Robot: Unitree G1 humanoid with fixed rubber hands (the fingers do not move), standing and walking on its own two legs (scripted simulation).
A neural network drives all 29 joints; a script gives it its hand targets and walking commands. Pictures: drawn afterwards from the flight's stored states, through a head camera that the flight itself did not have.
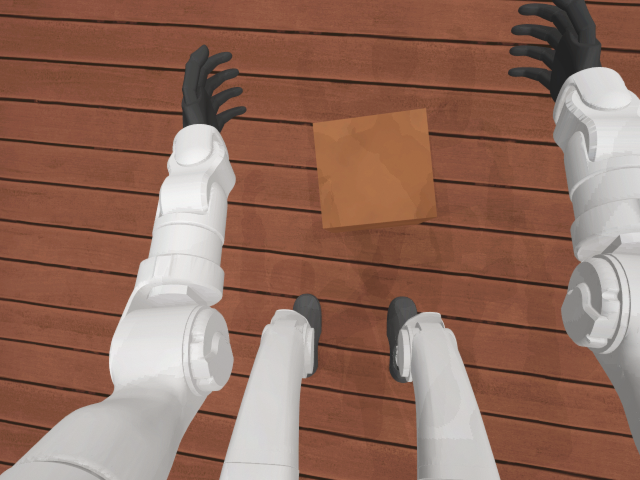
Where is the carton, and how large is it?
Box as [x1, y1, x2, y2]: [313, 108, 436, 232]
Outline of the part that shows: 425,108 313,123 323,228 332,232 415,224 436,216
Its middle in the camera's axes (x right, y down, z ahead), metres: +0.11 -0.13 +0.84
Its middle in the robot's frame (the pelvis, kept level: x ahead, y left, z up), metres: +0.49 -0.02 -0.52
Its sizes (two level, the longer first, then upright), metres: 0.210 0.200 0.250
